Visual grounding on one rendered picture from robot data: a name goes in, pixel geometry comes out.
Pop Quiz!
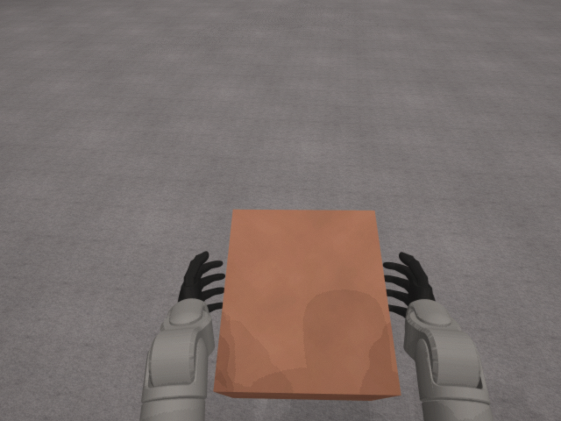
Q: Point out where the robot left hand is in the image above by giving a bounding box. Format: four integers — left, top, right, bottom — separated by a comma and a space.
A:
178, 251, 225, 312

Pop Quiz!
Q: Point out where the robot right hand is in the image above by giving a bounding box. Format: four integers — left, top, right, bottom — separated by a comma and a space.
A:
383, 252, 436, 317

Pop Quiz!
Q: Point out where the left robot forearm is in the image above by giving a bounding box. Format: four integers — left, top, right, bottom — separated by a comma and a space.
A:
139, 298, 215, 421

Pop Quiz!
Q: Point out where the right robot forearm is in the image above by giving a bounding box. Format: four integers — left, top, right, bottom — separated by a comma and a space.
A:
403, 299, 494, 421

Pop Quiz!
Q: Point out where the carton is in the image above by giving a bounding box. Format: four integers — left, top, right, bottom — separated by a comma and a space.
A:
213, 210, 401, 401

